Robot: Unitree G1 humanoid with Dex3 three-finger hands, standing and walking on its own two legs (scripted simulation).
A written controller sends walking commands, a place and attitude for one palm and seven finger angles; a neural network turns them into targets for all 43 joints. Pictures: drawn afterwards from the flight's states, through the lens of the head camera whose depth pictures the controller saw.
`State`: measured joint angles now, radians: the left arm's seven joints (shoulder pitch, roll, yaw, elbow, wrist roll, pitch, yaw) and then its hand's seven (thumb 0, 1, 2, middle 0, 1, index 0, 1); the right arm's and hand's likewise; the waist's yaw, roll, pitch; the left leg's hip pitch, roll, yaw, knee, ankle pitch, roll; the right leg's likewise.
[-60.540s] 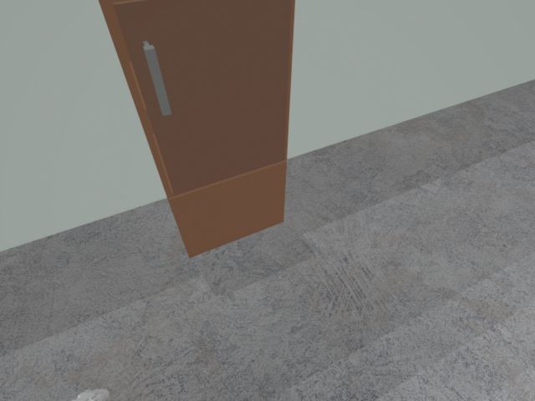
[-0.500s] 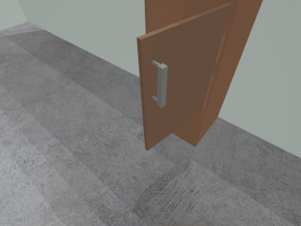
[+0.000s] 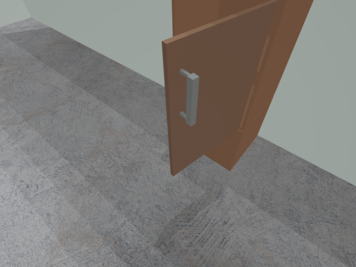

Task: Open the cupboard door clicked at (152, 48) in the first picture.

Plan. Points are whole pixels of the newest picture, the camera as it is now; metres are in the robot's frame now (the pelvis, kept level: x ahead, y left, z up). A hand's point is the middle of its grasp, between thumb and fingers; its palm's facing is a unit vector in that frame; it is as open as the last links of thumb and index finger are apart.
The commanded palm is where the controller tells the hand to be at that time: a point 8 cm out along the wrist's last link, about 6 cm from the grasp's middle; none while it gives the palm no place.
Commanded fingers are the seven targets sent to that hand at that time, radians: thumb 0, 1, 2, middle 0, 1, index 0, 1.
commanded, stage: look to check the result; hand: left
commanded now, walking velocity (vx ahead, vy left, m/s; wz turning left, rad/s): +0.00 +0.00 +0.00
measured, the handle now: (187, 98) +0.54 +0.00 +0.08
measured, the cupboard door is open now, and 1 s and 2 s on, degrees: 79 79 79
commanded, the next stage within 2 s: stand and wait in 0.28 s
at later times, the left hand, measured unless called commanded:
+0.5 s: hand out of the picture +0.00 +0.15 -0.17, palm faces +0.04 -0.98 -0.18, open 7.4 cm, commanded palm none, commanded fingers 0.00 0.90 0.90 -0.20 -0.30 -0.20 -0.30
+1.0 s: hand out of the picture +0.01 +0.14 -0.17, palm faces +0.04 -0.98 -0.19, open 7.4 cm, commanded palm none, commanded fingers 0.00 0.90 0.90 -0.20 -0.30 -0.20 -0.30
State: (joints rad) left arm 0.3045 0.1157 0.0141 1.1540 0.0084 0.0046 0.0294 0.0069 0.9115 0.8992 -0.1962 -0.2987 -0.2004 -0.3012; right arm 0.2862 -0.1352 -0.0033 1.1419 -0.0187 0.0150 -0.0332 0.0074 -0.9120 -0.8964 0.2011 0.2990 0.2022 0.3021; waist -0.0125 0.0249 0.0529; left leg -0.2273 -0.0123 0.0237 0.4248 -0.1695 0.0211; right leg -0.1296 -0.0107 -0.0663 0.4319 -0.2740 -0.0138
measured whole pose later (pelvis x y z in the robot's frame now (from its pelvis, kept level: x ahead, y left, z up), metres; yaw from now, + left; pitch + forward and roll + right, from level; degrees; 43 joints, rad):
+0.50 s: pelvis +0.01 -0.01 +0.00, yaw +0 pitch -2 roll +0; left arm 0.28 0.12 0.01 1.15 0.01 0.00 0.03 0.01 0.91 0.90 -0.20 -0.30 -0.20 -0.30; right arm 0.26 -0.14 0.00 1.15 -0.02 0.01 -0.04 0.01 -0.92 -0.90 0.20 0.30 0.20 0.30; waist -0.01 0.02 0.05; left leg -0.20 -0.01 0.02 0.41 -0.18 0.01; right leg -0.10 0.00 -0.07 0.41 -0.28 -0.02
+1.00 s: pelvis +0.02 -0.02 +0.00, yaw +0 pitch -2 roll +1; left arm 0.30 0.12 0.01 1.15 0.01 -0.01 0.03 0.01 0.91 0.90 -0.20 -0.30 -0.20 -0.30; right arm 0.26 -0.14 0.00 1.16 -0.02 0.01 -0.04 0.01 -0.91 -0.90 0.20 0.30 0.20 0.30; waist -0.01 0.02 0.05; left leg -0.18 0.01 0.02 0.40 -0.19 -0.01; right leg -0.08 0.01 -0.07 0.39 -0.29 -0.04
